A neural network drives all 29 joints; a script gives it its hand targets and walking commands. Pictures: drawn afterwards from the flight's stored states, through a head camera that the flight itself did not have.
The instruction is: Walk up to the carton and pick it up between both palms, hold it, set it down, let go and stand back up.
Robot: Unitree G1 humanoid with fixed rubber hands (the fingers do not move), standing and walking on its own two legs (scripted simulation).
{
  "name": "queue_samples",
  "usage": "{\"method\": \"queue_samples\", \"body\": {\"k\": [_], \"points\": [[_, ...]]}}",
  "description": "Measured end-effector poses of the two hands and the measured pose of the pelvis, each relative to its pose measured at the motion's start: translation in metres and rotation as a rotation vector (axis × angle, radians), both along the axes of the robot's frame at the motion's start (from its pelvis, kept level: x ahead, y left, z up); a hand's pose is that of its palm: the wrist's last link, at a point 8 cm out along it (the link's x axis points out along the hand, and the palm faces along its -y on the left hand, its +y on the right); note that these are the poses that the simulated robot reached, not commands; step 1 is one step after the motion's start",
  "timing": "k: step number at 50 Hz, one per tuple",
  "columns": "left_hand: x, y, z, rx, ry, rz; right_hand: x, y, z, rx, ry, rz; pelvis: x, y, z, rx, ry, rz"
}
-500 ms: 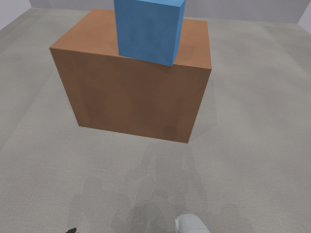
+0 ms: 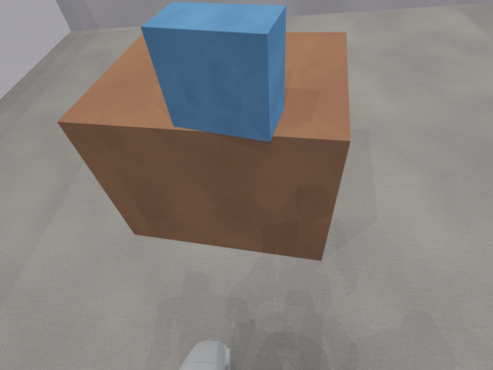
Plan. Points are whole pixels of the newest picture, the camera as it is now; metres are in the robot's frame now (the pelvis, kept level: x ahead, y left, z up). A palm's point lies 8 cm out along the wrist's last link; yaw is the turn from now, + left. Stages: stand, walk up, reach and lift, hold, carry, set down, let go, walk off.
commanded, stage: walk up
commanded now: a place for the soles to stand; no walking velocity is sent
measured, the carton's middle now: (222, 73) +0.81 +0.12 +0.07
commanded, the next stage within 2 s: none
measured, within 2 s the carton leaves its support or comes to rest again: neither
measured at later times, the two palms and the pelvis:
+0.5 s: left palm (115, 316) +0.24 +0.31 -0.13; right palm (383, 347) +0.19 -0.20 -0.11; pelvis +0.19 +0.05 +0.00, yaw +3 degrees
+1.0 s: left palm (158, 246) +0.38 +0.25 -0.11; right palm (378, 258) +0.38 -0.24 -0.15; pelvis +0.37 +0.00 +0.00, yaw +1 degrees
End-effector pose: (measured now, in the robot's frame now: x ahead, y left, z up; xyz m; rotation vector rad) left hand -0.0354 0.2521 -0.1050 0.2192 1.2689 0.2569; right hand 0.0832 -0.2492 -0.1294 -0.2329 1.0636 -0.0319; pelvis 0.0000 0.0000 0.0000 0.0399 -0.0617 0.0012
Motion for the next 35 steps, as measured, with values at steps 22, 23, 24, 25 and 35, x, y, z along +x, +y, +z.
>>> {"method": "queue_samples", "body": {"k": [22,23,24,25,35], "points": [[0.224,0.046,-0.034,-0.110,-0.061,-0.117,0.127,0.056,0.012,-0.070,0.066,-0.134,0.175,0.052,-0.005,-0.072,-0.007,0.054],[0.241,0.050,-0.029,-0.099,-0.094,-0.128,0.120,0.054,0.014,-0.075,0.096,-0.144,0.181,0.052,-0.002,-0.074,-0.010,0.055],[0.257,0.053,-0.025,-0.090,-0.123,-0.136,0.113,0.052,0.016,-0.079,0.124,-0.153,0.187,0.052,0.000,-0.074,-0.013,0.056],[0.272,0.056,-0.022,-0.082,-0.147,-0.140,0.107,0.051,0.016,-0.080,0.151,-0.162,0.193,0.052,0.001,-0.072,-0.014,0.056],[0.367,0.020,-0.025,-0.094,-0.140,-0.191,0.129,0.044,-0.001,-0.024,0.251,-0.209,0.263,0.034,-0.005,-0.008,0.020,0.013]]}}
